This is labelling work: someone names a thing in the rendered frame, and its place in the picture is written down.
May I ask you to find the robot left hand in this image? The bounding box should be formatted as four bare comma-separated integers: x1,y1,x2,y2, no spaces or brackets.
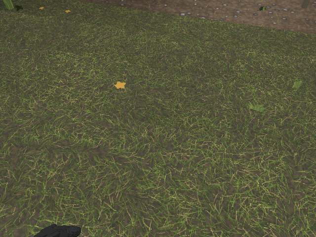
34,223,81,237

